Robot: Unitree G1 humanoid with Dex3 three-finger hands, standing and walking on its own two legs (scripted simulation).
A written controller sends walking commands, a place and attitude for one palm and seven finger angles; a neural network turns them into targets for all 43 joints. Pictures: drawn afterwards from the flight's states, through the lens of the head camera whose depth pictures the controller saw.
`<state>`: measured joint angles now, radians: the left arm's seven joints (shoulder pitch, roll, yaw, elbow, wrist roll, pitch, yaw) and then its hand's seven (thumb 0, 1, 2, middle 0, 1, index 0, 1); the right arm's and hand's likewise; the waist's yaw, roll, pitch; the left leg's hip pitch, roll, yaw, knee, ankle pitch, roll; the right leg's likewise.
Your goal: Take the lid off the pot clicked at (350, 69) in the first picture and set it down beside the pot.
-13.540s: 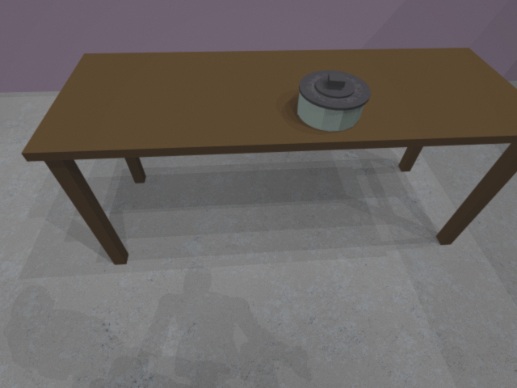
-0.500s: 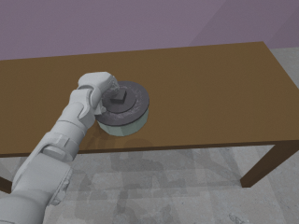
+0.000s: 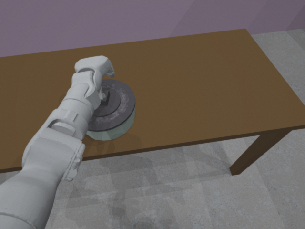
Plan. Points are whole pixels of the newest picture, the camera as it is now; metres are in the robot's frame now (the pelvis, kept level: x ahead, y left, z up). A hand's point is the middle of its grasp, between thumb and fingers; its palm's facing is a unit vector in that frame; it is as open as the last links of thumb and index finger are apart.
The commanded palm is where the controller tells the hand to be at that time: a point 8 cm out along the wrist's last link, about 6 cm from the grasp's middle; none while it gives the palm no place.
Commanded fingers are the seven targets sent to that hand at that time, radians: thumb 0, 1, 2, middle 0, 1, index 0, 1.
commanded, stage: move the open hand above the knob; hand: left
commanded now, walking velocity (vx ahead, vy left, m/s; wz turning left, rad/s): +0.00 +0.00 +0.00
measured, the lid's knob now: (101, 97) +0.51 +0.13 +0.02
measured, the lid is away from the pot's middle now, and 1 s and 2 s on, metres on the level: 0.00 0.00 0.00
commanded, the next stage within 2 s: lower the open fingers around the knob in 0.50 s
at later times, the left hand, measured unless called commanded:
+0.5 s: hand (94, 89) +0.48 +0.12 +0.09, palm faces -0.34 -0.06 -0.94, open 10.2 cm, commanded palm +0.48 +0.12 +0.15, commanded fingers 0.00 -0.27 1.34 -0.82 -0.08 -0.82 -0.08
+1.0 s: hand (96, 95) +0.48 +0.12 +0.06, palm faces -0.36 -0.05 -0.93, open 10.2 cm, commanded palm +0.48 +0.13 +0.12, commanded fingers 0.00 -0.27 1.34 -0.82 -0.08 -0.82 -0.08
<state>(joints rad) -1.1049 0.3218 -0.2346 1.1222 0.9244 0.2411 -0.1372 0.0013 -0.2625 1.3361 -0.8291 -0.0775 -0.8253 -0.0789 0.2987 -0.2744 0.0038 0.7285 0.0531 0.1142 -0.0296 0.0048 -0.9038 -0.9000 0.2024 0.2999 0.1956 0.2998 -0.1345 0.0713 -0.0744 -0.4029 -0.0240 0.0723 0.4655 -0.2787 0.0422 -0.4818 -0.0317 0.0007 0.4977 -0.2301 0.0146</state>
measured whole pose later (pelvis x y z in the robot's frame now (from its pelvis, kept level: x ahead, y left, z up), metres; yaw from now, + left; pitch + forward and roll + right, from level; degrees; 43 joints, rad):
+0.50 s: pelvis +0.00 +0.00 +0.00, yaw +1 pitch +12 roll +0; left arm -1.07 0.30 -0.30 1.07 0.90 0.23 -0.17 0.00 -0.26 1.34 -0.83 -0.08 -0.83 -0.08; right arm 0.23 -0.27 0.00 0.71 0.06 0.11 -0.02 0.00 -0.90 -0.90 0.20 0.30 0.20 0.30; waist -0.09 0.06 -0.09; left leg -0.39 -0.03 0.05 0.47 -0.28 0.04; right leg -0.46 -0.04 -0.02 0.50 -0.24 0.01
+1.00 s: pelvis +0.00 +0.00 +0.00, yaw +1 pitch +13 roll +0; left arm -1.05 0.32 -0.27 1.11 0.91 0.19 -0.12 0.00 -0.26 1.34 -0.83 -0.08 -0.83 -0.08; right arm 0.30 -0.27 0.00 0.73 0.06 0.10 -0.03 0.00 -0.90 -0.90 0.20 0.30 0.20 0.30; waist -0.12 0.06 -0.08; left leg -0.42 -0.02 0.06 0.48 -0.28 0.04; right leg -0.49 -0.03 -0.01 0.50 -0.23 0.01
